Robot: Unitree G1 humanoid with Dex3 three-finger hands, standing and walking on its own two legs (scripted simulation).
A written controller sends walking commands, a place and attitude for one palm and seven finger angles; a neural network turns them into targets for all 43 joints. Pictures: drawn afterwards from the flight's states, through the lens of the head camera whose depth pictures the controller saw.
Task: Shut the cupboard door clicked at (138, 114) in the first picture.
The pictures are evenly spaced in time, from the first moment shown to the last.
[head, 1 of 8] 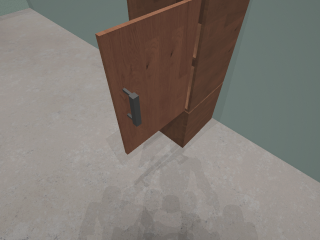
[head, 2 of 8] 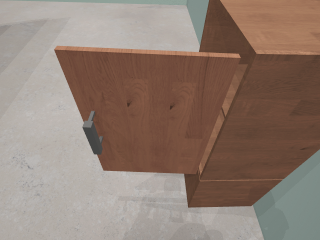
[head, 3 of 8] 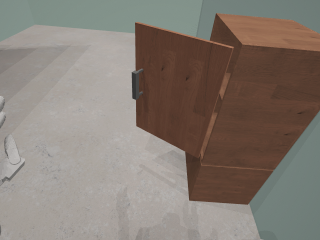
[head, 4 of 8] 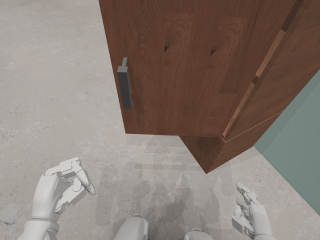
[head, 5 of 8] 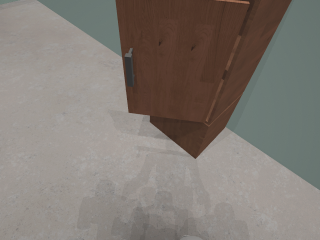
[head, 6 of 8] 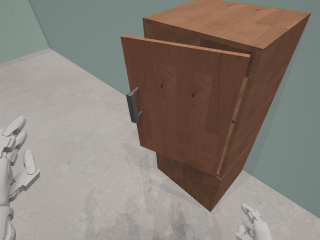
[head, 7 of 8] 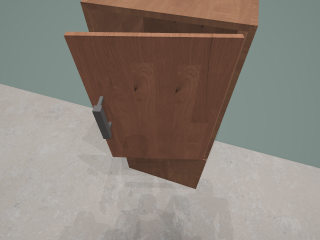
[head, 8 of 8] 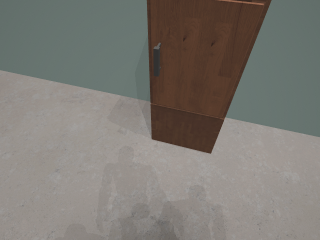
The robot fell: no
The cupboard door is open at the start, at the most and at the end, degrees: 87 87 0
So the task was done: yes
